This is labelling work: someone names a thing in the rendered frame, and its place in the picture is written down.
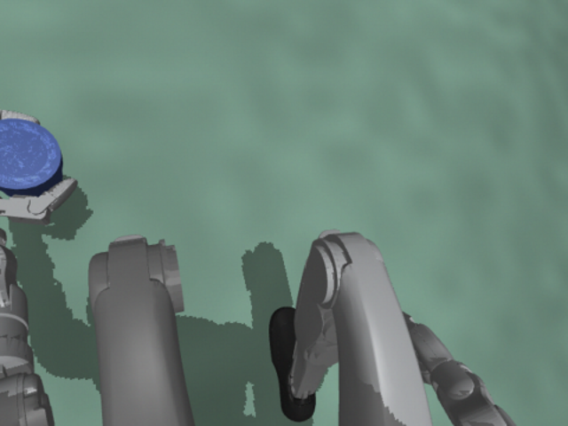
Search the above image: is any right robot foot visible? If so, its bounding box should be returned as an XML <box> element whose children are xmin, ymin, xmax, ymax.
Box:
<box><xmin>269</xmin><ymin>307</ymin><xmax>316</xmax><ymax>422</ymax></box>

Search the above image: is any cup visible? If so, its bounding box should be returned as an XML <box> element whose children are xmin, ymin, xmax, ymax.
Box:
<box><xmin>0</xmin><ymin>118</ymin><xmax>63</xmax><ymax>197</ymax></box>

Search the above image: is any left robot arm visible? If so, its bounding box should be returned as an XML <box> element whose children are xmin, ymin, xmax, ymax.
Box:
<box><xmin>0</xmin><ymin>228</ymin><xmax>55</xmax><ymax>426</ymax></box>

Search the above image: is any right robot hand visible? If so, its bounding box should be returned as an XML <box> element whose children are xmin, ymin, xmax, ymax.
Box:
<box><xmin>403</xmin><ymin>312</ymin><xmax>455</xmax><ymax>385</ymax></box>

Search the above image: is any left robot hand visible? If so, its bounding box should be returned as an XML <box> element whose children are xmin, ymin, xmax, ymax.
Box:
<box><xmin>0</xmin><ymin>109</ymin><xmax>78</xmax><ymax>225</ymax></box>

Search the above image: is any right robot arm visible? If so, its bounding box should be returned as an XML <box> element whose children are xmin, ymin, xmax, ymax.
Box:
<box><xmin>430</xmin><ymin>360</ymin><xmax>516</xmax><ymax>426</ymax></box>

